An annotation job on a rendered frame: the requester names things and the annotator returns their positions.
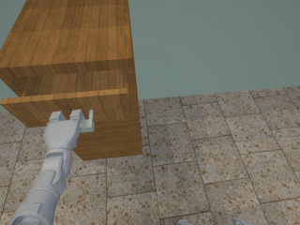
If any handle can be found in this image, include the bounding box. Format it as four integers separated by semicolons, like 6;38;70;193
47;109;95;133

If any drawer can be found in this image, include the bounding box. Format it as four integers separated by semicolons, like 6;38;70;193
0;69;131;128

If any robot left forearm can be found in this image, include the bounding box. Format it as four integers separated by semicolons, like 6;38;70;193
7;148;73;225

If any right robot shin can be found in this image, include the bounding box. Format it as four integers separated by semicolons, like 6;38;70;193
177;219;188;224

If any cabinet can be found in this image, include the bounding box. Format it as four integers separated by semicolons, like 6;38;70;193
0;0;143;161

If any robot left hand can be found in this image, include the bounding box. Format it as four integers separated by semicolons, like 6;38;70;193
44;109;85;152

